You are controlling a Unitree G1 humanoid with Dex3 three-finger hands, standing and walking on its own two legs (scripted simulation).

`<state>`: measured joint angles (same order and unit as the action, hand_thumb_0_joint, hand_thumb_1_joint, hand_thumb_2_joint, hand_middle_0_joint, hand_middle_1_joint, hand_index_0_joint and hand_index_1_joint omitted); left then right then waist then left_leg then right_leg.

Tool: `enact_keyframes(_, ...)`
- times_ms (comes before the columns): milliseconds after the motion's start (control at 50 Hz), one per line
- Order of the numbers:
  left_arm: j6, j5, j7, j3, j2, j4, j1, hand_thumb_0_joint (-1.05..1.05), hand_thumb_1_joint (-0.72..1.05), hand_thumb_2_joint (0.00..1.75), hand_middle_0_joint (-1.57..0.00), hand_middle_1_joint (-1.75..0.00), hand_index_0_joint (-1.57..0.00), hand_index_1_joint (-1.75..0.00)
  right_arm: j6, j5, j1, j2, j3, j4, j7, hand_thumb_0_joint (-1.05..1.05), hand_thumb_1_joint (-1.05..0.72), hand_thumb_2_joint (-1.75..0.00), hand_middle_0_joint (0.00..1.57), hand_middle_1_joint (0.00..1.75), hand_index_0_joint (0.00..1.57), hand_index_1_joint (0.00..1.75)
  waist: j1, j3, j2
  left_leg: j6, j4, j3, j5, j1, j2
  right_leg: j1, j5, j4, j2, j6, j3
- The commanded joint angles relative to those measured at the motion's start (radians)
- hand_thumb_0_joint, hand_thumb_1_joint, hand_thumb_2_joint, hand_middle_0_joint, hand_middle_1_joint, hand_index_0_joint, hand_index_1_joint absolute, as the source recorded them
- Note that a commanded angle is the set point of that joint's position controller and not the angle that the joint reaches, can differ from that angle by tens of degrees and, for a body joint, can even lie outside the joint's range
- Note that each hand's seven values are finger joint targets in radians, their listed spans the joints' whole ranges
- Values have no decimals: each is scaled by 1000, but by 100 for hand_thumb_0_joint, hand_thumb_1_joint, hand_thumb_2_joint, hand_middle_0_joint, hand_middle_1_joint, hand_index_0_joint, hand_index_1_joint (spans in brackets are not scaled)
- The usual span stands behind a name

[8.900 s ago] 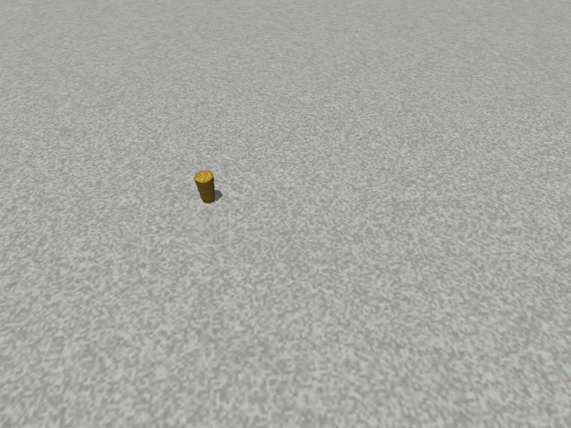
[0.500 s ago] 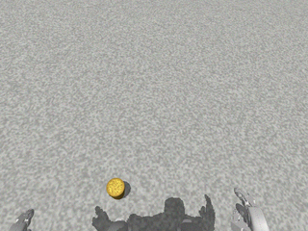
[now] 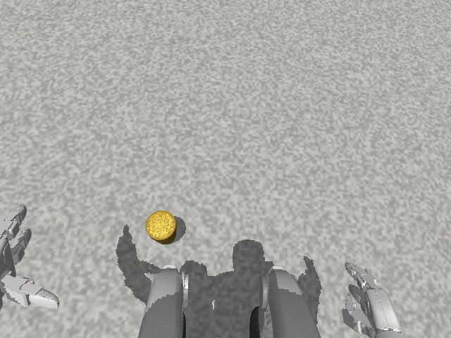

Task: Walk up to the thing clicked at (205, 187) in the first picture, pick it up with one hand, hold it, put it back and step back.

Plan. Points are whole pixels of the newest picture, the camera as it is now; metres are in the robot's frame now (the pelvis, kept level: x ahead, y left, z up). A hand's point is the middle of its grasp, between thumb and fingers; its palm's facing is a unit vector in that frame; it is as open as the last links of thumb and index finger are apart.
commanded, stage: go down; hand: left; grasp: from the side
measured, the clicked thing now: (163, 230) +0.42 +0.18 -0.49
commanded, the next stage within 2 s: approach in 1.60 s
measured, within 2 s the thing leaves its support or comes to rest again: neither
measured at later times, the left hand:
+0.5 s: hand (43, 241) +0.31 +0.36 -0.14, palm faces +0.13 -0.97 -0.18, open 17.1 cm
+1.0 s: hand (45, 233) +0.33 +0.37 -0.17, palm faces +0.12 -0.98 -0.15, open 17.2 cm
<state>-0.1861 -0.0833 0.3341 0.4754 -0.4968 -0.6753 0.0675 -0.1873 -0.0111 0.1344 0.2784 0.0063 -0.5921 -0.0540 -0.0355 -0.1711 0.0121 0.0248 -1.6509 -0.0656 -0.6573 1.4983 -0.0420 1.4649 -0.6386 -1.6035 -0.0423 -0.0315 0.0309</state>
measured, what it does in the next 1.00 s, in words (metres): lowers itself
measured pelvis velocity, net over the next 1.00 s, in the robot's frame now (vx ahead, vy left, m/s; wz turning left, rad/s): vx -0.04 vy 0.00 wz -0.05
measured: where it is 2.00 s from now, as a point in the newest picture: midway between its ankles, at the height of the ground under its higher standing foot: outside the picture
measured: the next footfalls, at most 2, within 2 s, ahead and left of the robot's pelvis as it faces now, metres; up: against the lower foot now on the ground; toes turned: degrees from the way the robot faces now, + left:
none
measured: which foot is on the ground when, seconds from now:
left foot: down 0.00-1.00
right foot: down 0.00-1.00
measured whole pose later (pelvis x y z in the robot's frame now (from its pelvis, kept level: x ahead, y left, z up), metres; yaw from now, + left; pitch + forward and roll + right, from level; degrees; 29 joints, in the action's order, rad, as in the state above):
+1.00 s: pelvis -0.04 +0.00 -0.16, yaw -3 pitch +32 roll -6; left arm -0.37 -0.16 0.63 0.73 -0.75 -0.95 0.46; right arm -0.16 -0.03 0.09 0.34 -0.06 -0.66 -0.02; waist -0.06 -0.12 0.02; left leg 0.04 -2.17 -0.13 -0.69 2.04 -0.02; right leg 1.99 -0.66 -2.10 -0.03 -0.03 0.04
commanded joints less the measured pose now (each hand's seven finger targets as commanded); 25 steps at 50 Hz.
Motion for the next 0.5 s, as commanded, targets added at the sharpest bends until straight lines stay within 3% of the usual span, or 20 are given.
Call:
enact_keyframes(0,-105,-40,47,154,-319,97,59,0,-56,12,-6,-13,-5,-13,-32,6,52,199,75,89,-2,0,-89,-90,20,30,20,30,50,-491,-136,-36,174,3,332,-310,27,-158,255,107,32,66,9)
enact_keyframes(20,-117,-44,53,185,-350,64,60,0,-56,12,-6,-13,-5,-14,-29,4,49,203,72,85,2,0,-89,-90,20,30,20,30,51,-461,-118,-39,163,7,298,-260,28,-158,230,101,32,64,6)
enact_keyframes(60,-145,-55,78,182,-334,45,125,0,-56,13,-6,-14,-5,-14,-27,5,42,202,70,76,5,0,-89,-90,20,30,20,30,34,-471,-108,-43,128,9,258,-219,26,-121,203,76,33,63,1)
enact_keyframes(80,-160,-60,89,201,-363,50,160,0,-55,12,-6,-14,-6,-14,-26,1,41,204,70,74,5,0,-89,-90,20,30,20,30,39,-479,-119,-44,109,15,230,-187,28,-116,179,71,32,61,-8)
enact_keyframes(120,-187,-67,115,193,-370,19,214,0,-53,13,-5,-15,-5,-14,-28,2,37,211,69,64,3,0,-89,-90,20,30,20,30,23,-474,-112,-45,86,12,169,-156,25,-69,132,54,33,60,-9)
enact_keyframes(160,-211,-70,135,225,-416,-2,253,0,-52,13,-5,-14,-5,-14,-26,-2,45,220,66,55,3,0,-89,-90,20,30,20,30,26,-507,-108,-47,46,18,192,-116,29,-73,150,28,32,59,-12)
enact_keyframes(220,-233,-73,167,228,-437,-14,301,0,-51,12,-6,-13,-5,-13,-25,-7,52,229,60,40,3,0,-89,-90,20,30,20,30,23,-538,-147,-42,18,16,200,-120,27,-29,150,-14,33,64,-5)
enact_keyframes(280,-240,-74,181,256,-494,-46,343,0,-49,12,-5,-13,-5,-13,-24,-7,55,239,56,27,1,0,-90,-90,20,30,20,30,31,-531,-127,-43,-4,18,128,-65,26,-13,93,-29,34,61,-4)
enact_keyframes(340,-241,-82,201,260,-504,-48,363,0,-47,12,-5,-13,-5,-12,-18,-4,44,246,51,25,2,0,-89,-90,20,30,20,30,38,-536,-142,-42,-18,13,99,-48,24,38,75,-64,38,64,8)
enact_keyframes(480,-235,-95,230,297,-558,-43,395,0,-50,12,-5,-12,-4,-12,-15,-1,42,263,40,19,2,0,-91,-90,20,30,20,30,43,-558,-191,-38,-66,2,147,-34,21,109,116,-150,39,71,35)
